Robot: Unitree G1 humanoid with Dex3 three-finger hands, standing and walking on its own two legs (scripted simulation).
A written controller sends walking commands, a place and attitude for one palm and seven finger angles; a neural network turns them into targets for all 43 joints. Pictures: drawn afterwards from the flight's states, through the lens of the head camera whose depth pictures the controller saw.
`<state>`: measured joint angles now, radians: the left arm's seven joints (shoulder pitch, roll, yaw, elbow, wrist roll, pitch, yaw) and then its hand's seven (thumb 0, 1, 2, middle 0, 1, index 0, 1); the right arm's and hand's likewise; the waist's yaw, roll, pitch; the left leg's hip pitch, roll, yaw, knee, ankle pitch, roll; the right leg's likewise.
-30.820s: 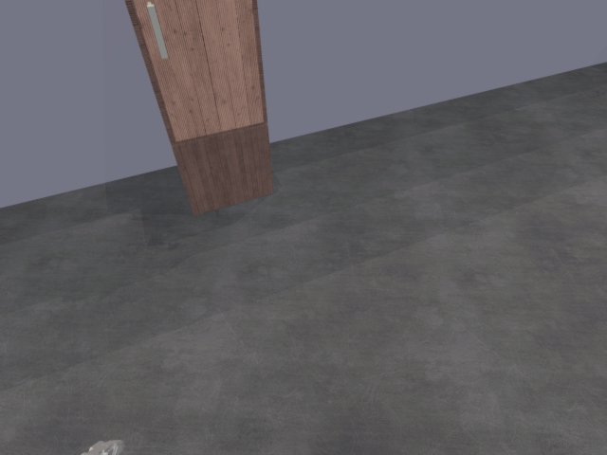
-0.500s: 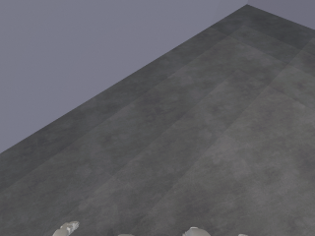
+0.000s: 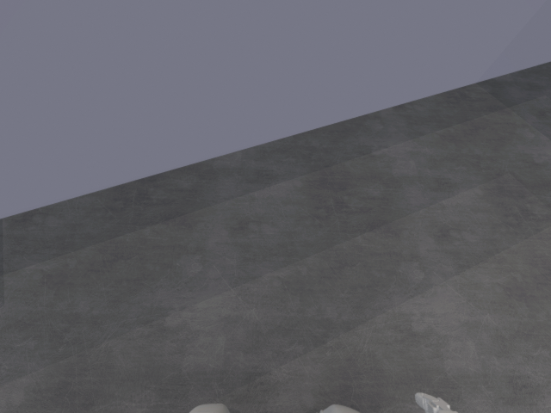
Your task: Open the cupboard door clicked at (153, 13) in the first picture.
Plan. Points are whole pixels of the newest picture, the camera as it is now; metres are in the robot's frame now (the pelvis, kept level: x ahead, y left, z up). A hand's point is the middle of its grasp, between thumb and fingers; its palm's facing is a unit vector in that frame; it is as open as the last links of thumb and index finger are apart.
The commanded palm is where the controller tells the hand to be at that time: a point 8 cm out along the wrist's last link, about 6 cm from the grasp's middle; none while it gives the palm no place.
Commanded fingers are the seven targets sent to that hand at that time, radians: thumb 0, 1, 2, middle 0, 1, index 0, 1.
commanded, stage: turn to face it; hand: left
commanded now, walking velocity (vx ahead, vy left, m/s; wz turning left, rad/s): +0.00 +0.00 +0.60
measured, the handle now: out of the picture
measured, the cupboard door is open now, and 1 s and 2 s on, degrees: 41 41 41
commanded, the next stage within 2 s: take the last steps up to it in 1.92 s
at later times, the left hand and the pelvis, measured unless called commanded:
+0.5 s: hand out of the picture +0.03 +0.17 -0.15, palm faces +0.29 -0.93 -0.24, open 7.4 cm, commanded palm none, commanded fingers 0.00 0.90 0.90 -0.20 -0.30 -0.20 -0.30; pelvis +0.01 -0.03 +0.01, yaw +18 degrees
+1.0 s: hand out of the picture +0.01 +0.22 -0.14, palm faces +0.55 -0.79 -0.27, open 7.4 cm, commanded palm none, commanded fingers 0.00 0.90 0.90 -0.20 -0.30 -0.20 -0.30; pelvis +0.02 -0.02 +0.02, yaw +35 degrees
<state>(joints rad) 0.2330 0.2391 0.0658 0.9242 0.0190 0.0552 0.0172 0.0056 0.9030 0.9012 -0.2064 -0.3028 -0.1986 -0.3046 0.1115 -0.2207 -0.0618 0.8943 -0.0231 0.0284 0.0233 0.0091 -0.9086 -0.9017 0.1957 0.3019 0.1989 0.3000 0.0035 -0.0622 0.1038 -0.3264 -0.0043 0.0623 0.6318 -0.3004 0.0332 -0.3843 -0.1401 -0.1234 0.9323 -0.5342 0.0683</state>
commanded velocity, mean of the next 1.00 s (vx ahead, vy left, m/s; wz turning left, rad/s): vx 0.00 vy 0.00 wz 0.60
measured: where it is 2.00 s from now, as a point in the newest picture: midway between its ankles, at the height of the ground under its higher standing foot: outside the picture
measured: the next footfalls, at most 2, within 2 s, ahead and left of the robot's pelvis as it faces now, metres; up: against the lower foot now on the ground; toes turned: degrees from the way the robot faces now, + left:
right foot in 0.30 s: +0.07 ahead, -0.16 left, +0.00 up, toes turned +9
left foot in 0.62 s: +0.03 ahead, +0.10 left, +0.00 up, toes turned +26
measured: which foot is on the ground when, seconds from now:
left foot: down 0.00-0.30, up 0.32-0.60, down 0.62-1.00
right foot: up 0.00-0.28, down 0.30-0.62, up 0.64-1.00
